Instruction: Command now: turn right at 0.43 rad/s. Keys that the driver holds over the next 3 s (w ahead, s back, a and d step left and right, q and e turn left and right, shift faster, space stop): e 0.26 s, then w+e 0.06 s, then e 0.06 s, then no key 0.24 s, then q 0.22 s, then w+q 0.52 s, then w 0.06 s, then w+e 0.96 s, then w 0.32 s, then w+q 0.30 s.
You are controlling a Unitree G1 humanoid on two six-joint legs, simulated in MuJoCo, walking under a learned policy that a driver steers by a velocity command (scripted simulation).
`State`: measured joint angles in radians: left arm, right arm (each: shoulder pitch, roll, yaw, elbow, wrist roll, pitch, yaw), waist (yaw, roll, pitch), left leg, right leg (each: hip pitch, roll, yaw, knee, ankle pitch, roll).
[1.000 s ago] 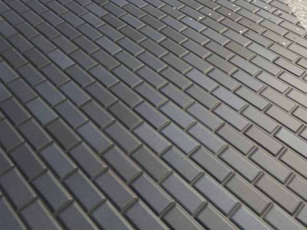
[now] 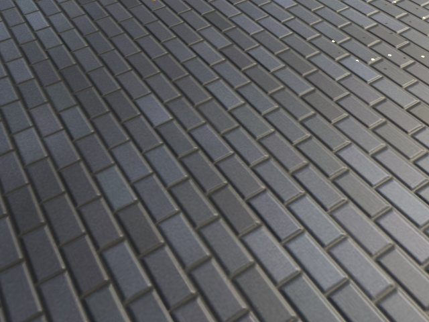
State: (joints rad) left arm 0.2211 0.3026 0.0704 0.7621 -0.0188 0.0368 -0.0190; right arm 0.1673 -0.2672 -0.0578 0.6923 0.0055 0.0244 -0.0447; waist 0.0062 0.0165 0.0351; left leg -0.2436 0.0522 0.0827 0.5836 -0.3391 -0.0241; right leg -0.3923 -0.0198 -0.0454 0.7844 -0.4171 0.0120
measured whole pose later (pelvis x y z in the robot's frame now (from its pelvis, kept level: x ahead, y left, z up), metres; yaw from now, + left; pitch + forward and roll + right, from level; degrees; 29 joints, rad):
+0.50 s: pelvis +0.02 -0.02 +0.01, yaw -16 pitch +2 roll +2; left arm 0.20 0.30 0.06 0.65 0.00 0.03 0.02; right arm 0.13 -0.30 -0.08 0.72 0.00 -0.02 -0.03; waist 0.03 0.00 0.03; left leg -0.41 -0.01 -0.10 0.69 -0.32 -0.07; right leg -0.27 0.12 0.18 0.46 -0.20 -0.07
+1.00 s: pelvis +0.07 +0.00 +0.00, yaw -10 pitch +1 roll -1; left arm 0.27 0.28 0.07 0.69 0.01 -0.02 0.03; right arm 0.19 -0.30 -0.06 0.66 0.03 -0.01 0.01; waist 0.02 0.02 0.00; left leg -0.44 -0.03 -0.07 0.92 -0.47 0.04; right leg -0.21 0.02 -0.01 0.53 -0.34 -0.01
